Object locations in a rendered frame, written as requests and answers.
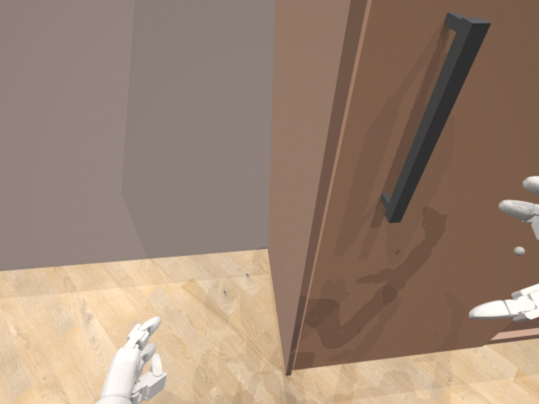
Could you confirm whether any left robot hand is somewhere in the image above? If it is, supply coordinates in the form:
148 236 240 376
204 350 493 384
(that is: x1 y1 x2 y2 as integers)
100 316 167 404

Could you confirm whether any handle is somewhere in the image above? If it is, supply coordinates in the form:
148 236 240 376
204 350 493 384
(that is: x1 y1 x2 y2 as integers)
380 13 491 223

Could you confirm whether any right robot hand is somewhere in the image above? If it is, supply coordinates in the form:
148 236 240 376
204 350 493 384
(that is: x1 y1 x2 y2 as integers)
469 176 539 322

